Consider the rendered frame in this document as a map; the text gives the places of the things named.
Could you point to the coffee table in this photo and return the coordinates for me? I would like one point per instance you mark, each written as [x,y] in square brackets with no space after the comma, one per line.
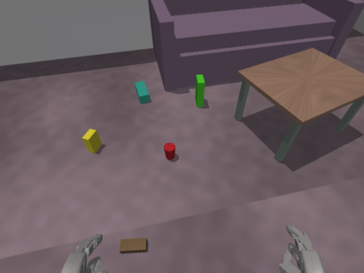
[305,85]

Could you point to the sofa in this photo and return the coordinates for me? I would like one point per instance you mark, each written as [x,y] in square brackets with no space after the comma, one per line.
[218,38]

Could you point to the right robot hand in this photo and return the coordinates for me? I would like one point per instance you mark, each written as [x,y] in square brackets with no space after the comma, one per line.
[308,260]

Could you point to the left robot hand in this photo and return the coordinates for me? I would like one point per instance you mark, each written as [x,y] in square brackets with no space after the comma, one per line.
[76,262]

